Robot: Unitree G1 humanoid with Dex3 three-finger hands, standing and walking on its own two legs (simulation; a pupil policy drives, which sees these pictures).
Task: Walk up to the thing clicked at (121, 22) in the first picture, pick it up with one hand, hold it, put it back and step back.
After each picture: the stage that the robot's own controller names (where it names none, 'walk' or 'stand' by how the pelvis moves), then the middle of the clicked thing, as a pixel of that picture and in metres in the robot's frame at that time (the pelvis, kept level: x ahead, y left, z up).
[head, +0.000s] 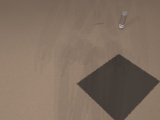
stand; (122, 20) +1.93 -0.61 -0.65
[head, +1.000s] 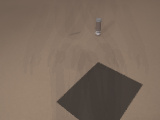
walk; (98, 27) +1.88 -0.12 -0.63
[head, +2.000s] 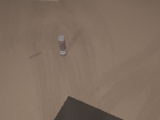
walk; (62, 46) +1.32 +0.24 -0.65
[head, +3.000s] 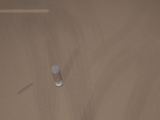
walk; (57, 76) +0.88 +0.25 -0.65
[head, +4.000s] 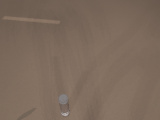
walk; (64, 106) +0.61 +0.16 -0.64
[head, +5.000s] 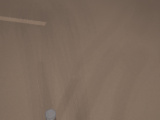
stand; out of the picture +0.49 +0.16 -0.64
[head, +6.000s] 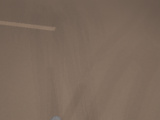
stand; out of the picture +0.46 +0.16 -0.65
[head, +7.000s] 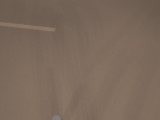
stand; out of the picture +0.47 +0.16 -0.66
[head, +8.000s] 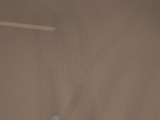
stand; out of the picture +0.46 +0.16 -0.66
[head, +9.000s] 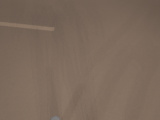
stand; out of the picture +0.46 +0.17 -0.66
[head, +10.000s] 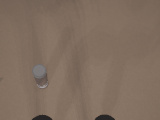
go down; (41, 78) +0.50 +0.17 -0.45
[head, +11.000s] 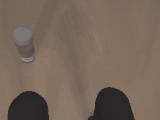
go down; (25, 47) +0.53 +0.20 -0.27
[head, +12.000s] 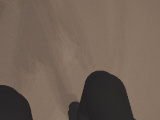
close in; out of the picture +0.52 +0.24 -0.18
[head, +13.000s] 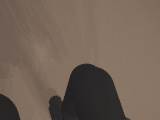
close; out of the picture +0.52 +0.27 -0.16
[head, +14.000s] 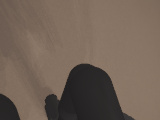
lift; out of the picture +0.49 +0.25 -0.17
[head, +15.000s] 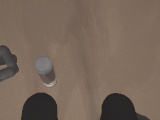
hold; (47, 74) +0.44 +0.15 -0.30
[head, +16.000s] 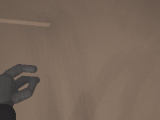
close; out of the picture +0.36 +0.11 -0.60
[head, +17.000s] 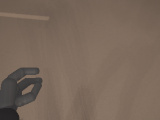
close; out of the picture +0.36 +0.12 -0.61
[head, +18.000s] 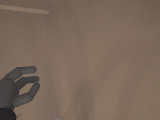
crouch; out of the picture +0.37 +0.12 -0.61
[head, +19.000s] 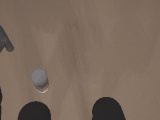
crouch; (41, 82) +0.43 +0.13 -0.35
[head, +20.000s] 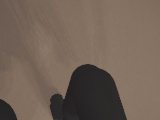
lower; out of the picture +0.42 +0.19 -0.17
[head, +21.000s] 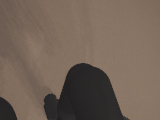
lower; out of the picture +0.42 +0.20 -0.17
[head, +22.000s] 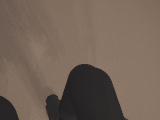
lower; out of the picture +0.42 +0.20 -0.17
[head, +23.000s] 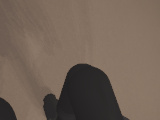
lower; out of the picture +0.42 +0.20 -0.17
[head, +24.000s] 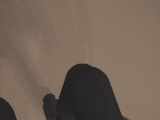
lower; out of the picture +0.42 +0.20 -0.17
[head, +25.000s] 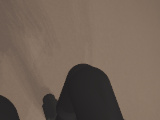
open; out of the picture +0.42 +0.20 -0.18
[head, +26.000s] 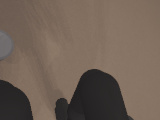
stand; out of the picture +0.41 +0.18 -0.19
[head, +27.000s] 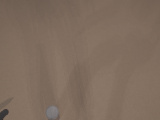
stand; (53, 116) +0.37 +0.12 -0.52
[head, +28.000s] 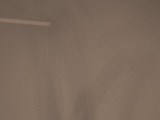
stand; out of the picture +0.38 +0.12 -0.60
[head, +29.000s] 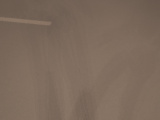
stand; out of the picture +0.37 +0.11 -0.60
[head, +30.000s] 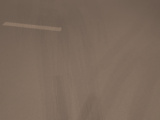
stand; out of the picture +0.38 +0.10 -0.65
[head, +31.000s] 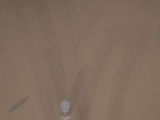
walk; (65, 111) +0.43 +0.08 -0.63
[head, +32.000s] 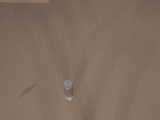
walk; (68, 91) +0.64 +0.12 -0.64
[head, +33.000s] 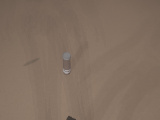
stand; (66, 64) +0.97 +0.10 -0.63
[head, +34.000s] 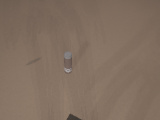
stand; (68, 63) +0.99 +0.11 -0.65
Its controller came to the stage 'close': yes
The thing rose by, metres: 0.01
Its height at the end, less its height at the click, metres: +0.00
